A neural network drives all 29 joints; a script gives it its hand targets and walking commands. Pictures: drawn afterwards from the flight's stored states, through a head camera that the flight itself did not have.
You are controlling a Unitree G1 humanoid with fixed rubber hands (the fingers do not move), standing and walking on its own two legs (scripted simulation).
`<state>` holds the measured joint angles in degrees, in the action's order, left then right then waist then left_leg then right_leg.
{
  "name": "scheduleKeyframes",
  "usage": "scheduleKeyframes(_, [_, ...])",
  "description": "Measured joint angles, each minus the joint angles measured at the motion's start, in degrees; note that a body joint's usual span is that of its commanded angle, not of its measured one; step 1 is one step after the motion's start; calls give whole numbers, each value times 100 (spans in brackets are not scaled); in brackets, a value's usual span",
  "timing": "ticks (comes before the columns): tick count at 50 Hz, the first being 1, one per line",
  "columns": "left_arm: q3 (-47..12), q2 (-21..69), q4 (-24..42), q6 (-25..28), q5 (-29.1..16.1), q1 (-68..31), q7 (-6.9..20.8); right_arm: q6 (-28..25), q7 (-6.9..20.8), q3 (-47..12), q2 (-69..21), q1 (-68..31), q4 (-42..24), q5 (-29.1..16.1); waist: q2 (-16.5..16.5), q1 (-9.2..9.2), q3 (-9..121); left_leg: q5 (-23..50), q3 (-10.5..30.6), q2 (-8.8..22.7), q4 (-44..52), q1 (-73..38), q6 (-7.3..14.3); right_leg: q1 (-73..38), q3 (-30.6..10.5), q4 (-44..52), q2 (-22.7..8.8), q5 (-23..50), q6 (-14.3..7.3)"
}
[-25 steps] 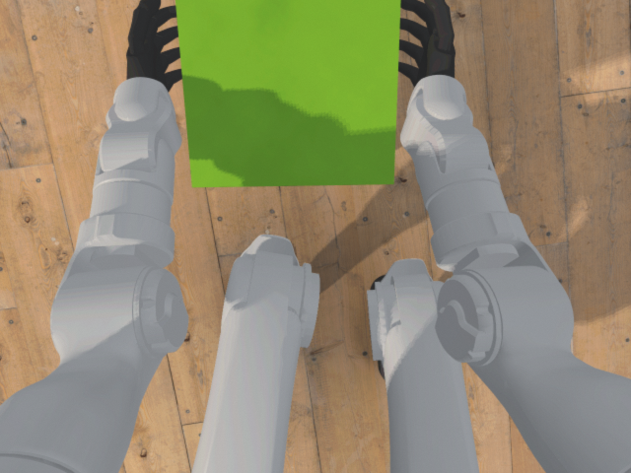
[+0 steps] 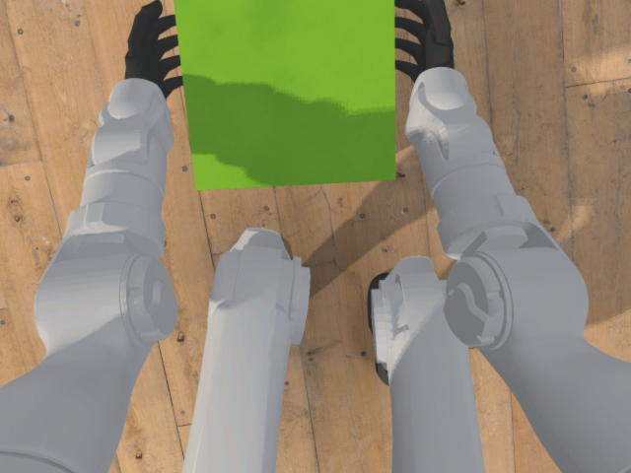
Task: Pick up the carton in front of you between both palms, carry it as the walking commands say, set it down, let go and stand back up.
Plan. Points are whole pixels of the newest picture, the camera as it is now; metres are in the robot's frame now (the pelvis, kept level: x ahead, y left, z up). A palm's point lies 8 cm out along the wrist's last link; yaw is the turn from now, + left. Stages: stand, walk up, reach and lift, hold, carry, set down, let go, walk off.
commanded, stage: set down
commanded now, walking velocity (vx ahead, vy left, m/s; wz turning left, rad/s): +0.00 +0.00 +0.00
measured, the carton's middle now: (294, 102) +0.48 +0.11 -0.25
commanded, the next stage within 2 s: let go in 1.96 s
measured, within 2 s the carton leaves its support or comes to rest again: rests again in 0.02 s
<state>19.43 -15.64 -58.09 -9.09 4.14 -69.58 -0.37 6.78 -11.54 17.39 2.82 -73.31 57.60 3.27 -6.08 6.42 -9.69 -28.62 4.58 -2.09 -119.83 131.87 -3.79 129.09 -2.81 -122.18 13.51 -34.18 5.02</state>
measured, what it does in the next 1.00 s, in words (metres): stands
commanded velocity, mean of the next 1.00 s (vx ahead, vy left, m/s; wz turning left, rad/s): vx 0.00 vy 0.00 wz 0.00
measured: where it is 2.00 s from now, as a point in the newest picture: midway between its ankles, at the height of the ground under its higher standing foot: (323, 334)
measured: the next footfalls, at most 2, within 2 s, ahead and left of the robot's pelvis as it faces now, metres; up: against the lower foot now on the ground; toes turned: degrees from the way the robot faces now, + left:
none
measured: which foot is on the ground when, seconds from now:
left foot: down 0.00-1.00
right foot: down 0.00-1.00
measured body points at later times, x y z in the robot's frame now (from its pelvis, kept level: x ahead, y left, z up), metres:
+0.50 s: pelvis +0.00 +0.00 -0.01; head +0.35 +0.06 +0.27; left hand +0.48 +0.27 -0.19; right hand +0.54 -0.03 -0.18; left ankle +0.12 +0.14 -0.35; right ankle +0.10 -0.11 -0.35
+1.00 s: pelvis -0.01 +0.01 -0.01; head +0.35 +0.06 +0.25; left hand +0.47 +0.33 -0.19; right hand +0.54 -0.06 -0.18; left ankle +0.12 +0.13 -0.35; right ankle +0.10 -0.11 -0.35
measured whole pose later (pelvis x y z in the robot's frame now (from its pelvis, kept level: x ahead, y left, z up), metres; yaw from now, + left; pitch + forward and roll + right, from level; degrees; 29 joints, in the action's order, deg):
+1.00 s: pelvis -0.01 +0.01 -0.01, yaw +1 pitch +36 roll -2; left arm 11.1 -26.4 -60.3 2.4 -14.0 -68.9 0.2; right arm 3.2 -9.1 0.3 14.7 -71.2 52.1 -11.6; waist -3.4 5.1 -18.1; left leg -27.8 1.5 0.7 -122.9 131.4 0.2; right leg 127.0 -1.6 -125.5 7.6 -35.1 4.4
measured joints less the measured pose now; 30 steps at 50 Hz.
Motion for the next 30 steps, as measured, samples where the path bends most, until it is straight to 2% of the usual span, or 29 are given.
scheduleKeyframes(8, [-77,-92,-284,61,-67,-190,72,-73,145,-20,139,-130,227,-45,30,1,-106,-44,-55,56,-114,12,64,-3,19,-112,-69,-55,-14])
scheduleKeyframes(24, [-3,-171,-746,511,-101,-384,231,-430,490,90,247,-301,540,191,114,-22,-205,-49,-151,136,-191,75,171,37,43,-201,-228,-85,-51])
scheduleKeyframes(30, [50,-247,-1054,875,-193,-478,250,-549,560,-211,389,-418,705,73,151,-29,-361,-21,-140,156,-245,37,170,-7,87,-249,-273,-61,-54])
